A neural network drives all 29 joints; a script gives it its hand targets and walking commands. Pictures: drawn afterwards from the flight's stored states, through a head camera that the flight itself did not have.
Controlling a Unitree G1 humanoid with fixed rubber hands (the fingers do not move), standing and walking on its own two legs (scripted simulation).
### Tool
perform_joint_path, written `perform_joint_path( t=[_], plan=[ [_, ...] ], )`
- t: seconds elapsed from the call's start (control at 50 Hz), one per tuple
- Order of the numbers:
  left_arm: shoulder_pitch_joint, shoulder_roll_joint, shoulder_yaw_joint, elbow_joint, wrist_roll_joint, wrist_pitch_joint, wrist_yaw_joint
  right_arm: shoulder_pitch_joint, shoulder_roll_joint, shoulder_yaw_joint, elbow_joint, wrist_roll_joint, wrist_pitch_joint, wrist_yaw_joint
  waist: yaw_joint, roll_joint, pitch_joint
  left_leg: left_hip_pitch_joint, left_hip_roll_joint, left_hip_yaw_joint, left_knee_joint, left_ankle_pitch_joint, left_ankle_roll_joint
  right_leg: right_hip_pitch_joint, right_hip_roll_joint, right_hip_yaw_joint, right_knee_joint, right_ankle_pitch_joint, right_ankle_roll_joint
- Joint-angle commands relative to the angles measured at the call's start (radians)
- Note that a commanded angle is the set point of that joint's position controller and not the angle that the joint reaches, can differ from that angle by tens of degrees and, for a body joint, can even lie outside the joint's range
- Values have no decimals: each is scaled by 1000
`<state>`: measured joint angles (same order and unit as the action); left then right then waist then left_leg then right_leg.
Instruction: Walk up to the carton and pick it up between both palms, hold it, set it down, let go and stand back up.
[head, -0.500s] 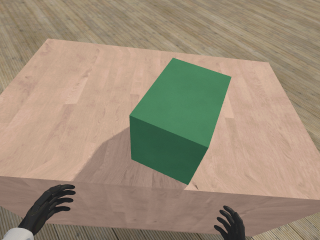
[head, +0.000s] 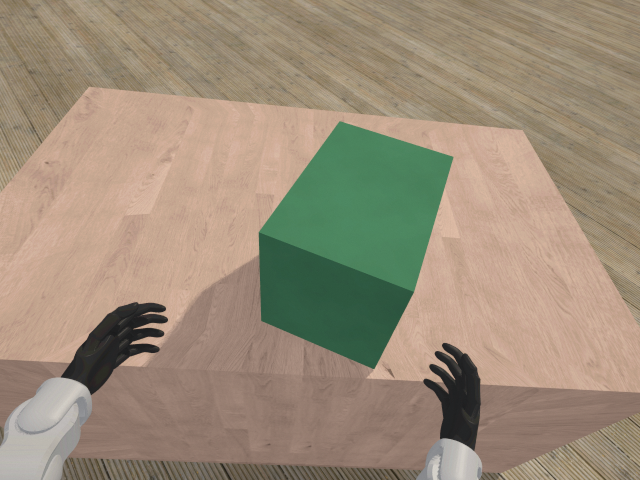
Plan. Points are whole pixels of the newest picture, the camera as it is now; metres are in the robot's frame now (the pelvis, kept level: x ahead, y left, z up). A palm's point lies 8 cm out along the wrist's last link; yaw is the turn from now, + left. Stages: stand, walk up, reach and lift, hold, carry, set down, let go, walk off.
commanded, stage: reach and lift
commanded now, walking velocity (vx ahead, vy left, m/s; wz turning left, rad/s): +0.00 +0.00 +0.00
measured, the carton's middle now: (356, 239) +0.49 -0.03 -0.01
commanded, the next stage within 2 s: none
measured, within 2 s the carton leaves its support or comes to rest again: neither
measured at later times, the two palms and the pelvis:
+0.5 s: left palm (135, 290) +0.31 +0.25 +0.06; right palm (481, 376) +0.25 -0.17 +0.04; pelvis +0.00 -0.02 +0.01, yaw +0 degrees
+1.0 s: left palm (163, 222) +0.38 +0.23 +0.11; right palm (499, 315) +0.31 -0.18 +0.09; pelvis +0.00 -0.02 +0.01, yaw -1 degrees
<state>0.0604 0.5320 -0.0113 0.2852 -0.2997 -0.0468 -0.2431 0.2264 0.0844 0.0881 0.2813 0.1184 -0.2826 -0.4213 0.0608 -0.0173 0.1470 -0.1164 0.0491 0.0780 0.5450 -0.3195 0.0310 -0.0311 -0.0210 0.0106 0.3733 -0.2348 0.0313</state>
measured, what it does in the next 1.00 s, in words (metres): stands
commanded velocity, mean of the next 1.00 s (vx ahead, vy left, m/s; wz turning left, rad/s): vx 0.00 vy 0.00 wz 0.00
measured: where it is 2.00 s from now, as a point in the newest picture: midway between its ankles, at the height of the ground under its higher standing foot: outside the picture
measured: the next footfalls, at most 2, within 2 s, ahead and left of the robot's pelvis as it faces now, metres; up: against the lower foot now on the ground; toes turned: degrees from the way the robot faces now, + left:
none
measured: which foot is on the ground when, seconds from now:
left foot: down 0.00-1.00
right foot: down 0.00-1.00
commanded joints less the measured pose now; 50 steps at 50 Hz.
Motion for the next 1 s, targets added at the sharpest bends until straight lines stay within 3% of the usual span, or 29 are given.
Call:
perform_joint_path(
  t=[0.0,0.28,0.56,0.74,0.98],
  plan=[
    [-200,164,82,-129,-4,-4,8,-114,-28,-1,-173,9,37,-10,-30,163,-156,126,39,-53,-98,367,-85,-68,8,-9,-58,90,-76],
    [-425,188,104,-87,0,108,14,-272,-46,8,-285,46,206,-30,-52,132,-224,139,23,-20,-119,339,-69,-42,4,-21,-67,178,-56],
    [-605,235,117,-22,-4,193,6,-450,-65,20,-311,108,336,-71,-83,97,-302,127,-5,5,-149,318,-58,7,-2,-33,-55,382,-11],
    [-741,243,114,-3,-7,262,12,-594,-109,-7,-301,157,416,-79,-106,111,-363,146,-12,15,-150,365,-64,3,17,-38,-62,428,-19],
    [-937,238,88,78,-14,347,32,-798,-167,-62,-260,198,536,-55,-134,127,-423,133,-22,17,-151,380,-58,-22,41,-41,-73,393,-43]
  ],
)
